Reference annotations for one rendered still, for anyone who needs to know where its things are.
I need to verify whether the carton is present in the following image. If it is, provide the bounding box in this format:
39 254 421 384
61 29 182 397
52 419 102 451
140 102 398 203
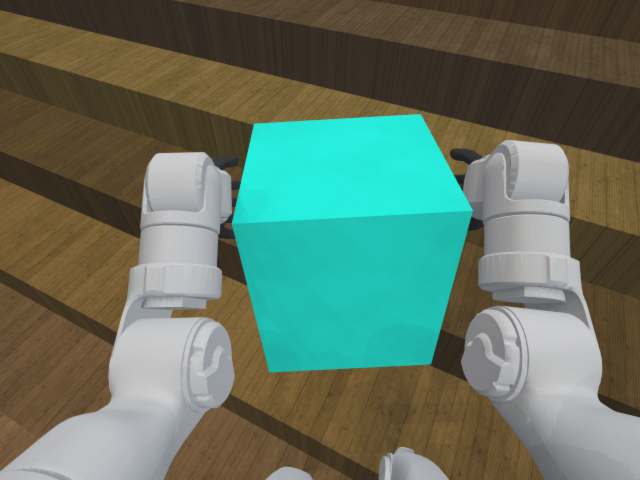
232 114 473 372

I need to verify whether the left robot hand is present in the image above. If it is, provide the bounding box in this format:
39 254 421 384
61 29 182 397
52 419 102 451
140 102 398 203
213 155 241 239

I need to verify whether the robot right shin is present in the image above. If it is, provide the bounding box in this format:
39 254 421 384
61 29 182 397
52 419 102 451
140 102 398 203
393 447 414 455

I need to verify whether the left robot forearm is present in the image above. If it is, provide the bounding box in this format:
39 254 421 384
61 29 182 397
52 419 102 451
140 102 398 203
108 152 232 392

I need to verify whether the robot right upper arm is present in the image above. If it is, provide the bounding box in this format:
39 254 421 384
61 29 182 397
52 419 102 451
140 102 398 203
461 306 640 480

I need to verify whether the robot left upper arm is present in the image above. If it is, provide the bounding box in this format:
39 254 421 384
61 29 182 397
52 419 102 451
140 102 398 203
0 317 235 480

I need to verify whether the right robot thigh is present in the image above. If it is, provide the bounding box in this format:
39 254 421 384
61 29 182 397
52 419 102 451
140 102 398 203
378 451 449 480

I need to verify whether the right robot hand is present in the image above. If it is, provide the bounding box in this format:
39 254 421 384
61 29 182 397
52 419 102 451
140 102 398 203
450 148 484 232

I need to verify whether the right robot forearm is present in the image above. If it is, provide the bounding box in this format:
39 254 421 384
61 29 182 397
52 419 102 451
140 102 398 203
463 140 602 382

